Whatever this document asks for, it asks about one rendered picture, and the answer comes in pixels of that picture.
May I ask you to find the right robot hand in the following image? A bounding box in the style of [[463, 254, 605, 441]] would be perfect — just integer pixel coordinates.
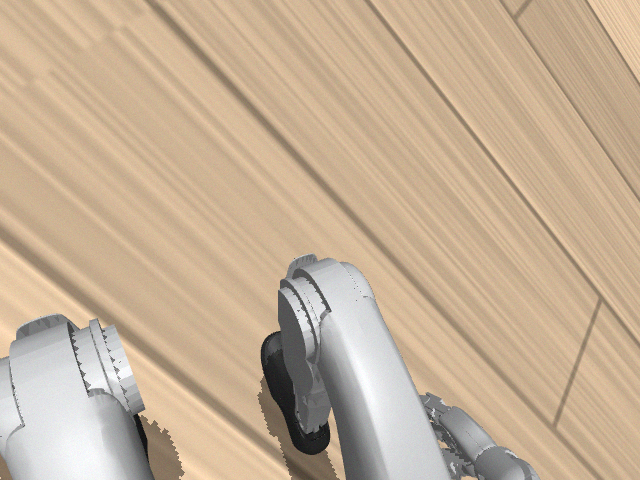
[[419, 392, 498, 480]]

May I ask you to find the right robot arm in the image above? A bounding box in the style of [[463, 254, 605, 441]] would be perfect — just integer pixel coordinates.
[[474, 446, 541, 480]]

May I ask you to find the right robot foot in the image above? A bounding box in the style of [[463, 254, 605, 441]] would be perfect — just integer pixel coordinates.
[[261, 331, 330, 455]]

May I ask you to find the left robot foot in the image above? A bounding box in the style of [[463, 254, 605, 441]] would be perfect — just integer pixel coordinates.
[[133, 413, 149, 463]]

